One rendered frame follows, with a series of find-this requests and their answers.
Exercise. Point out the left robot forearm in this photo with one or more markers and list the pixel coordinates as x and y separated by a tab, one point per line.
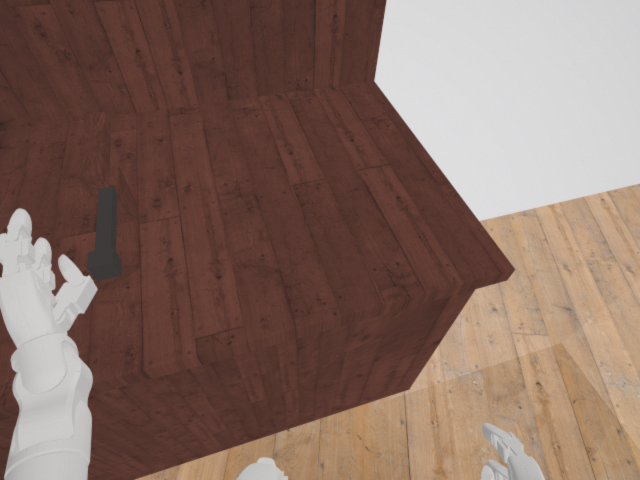
52	436

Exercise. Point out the robot right hand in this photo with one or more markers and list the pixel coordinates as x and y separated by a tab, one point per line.
511	451

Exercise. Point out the robot left hand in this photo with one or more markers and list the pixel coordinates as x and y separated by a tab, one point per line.
26	298

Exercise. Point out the tap lever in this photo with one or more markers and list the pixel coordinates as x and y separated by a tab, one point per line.
104	262

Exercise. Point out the counter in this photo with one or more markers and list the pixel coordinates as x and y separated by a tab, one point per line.
289	248

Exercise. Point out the left robot shin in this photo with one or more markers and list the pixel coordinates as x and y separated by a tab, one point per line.
266	460

